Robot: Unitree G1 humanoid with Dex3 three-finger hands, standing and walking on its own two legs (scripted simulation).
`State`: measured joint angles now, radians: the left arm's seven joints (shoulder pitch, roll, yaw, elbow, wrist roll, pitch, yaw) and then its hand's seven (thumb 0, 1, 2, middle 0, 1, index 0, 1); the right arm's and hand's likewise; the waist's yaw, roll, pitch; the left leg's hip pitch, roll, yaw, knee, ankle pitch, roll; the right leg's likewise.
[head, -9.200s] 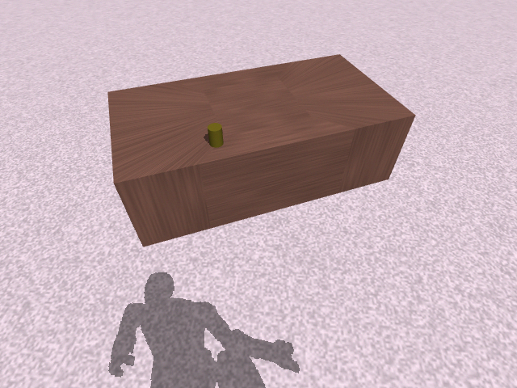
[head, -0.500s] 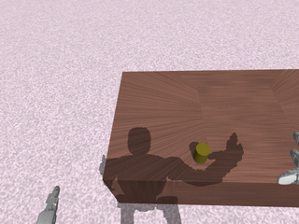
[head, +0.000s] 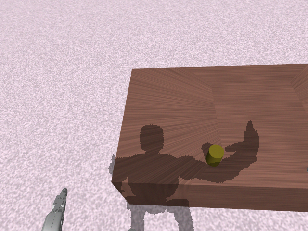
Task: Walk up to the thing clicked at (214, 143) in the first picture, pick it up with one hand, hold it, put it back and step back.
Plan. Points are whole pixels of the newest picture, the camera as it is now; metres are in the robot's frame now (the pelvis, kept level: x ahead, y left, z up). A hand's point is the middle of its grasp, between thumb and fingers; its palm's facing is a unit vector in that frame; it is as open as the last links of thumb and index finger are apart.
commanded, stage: go down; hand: right
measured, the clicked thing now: (214, 155) +0.46 -0.19 -0.27
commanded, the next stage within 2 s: approach in 0.52 s
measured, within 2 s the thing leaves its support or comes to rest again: neither
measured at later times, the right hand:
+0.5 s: hand out of the picture +0.37 -0.38 +0.04, palm faces +0.20 +0.98 -0.08, open 17.6 cm
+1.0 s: hand (288, 146) +0.39 -0.34 -0.05, palm faces +0.16 +0.99 +0.04, open 17.6 cm
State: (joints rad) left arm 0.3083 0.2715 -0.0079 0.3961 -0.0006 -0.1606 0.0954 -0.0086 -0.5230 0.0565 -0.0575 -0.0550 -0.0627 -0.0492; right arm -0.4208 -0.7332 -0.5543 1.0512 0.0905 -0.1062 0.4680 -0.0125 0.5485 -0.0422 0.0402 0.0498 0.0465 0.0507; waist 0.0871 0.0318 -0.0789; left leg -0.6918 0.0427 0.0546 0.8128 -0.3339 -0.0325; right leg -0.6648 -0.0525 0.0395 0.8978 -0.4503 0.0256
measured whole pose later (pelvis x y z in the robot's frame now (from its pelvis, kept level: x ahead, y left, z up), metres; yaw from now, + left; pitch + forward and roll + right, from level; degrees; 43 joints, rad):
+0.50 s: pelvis -0.01 +0.00 -0.01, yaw +0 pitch +15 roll +3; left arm 0.31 0.28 -0.03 0.35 0.00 -0.15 0.08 -0.01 -0.53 0.06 -0.06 -0.05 -0.06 -0.05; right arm -0.55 -0.85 -0.61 1.16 0.09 -0.16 0.52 -0.01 0.56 -0.05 0.04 0.05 0.05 0.05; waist 0.12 0.04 -0.09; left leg -0.78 0.04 0.06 0.86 -0.34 -0.03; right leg -0.76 -0.06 0.05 0.96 -0.46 0.03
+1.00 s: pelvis -0.02 -0.01 -0.05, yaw +1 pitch +21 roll +3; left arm 0.31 0.26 -0.02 0.19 0.03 -0.21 0.04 -0.01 -0.55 0.06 -0.05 -0.04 -0.05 -0.05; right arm -0.53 -0.74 -0.67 1.21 0.20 -0.46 0.56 -0.01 0.59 -0.05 0.04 0.05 0.06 0.05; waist 0.18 0.07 -0.13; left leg -1.05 0.05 0.05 1.09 -0.41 -0.04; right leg -1.03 -0.05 0.06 1.20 -0.55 0.02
